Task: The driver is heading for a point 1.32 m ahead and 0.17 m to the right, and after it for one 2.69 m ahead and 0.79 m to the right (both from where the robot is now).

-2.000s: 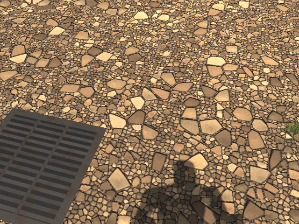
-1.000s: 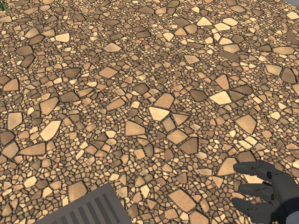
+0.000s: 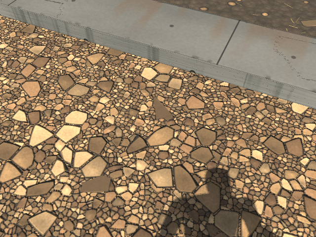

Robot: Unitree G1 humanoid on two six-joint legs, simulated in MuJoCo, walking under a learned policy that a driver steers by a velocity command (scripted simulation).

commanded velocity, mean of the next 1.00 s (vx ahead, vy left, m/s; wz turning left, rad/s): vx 0.37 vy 0.00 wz -0.40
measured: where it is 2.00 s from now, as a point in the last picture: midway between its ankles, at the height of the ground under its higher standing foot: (160, 177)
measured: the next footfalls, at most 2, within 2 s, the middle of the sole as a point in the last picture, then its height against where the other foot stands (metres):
right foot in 0.36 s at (180, 208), level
left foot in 0.78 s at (149, 171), level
